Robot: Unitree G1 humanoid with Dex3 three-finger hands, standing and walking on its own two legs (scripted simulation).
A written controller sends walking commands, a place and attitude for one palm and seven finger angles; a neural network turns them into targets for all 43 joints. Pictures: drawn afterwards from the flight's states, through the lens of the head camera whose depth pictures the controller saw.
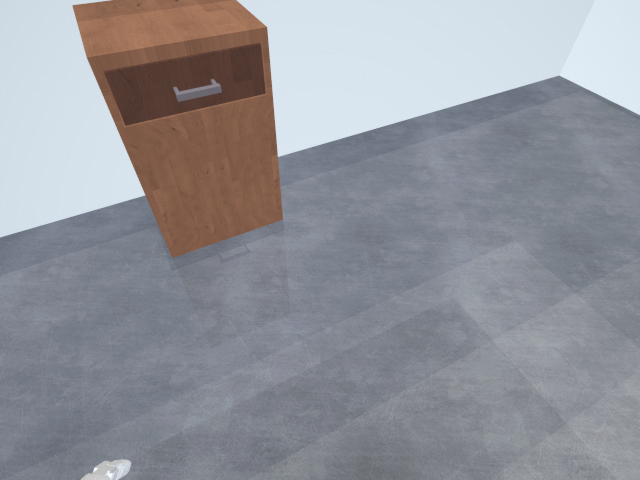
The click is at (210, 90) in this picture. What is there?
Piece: drawer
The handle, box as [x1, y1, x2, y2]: [173, 79, 221, 101]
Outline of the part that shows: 220,85 216,83 213,79 210,79 212,84 207,86 179,91 176,87 173,88 178,101 221,92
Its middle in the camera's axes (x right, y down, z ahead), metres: -0.37 -0.44 +1.15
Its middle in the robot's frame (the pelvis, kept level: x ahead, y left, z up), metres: +1.14 +0.42 -0.08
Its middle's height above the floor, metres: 0.69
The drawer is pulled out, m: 0.00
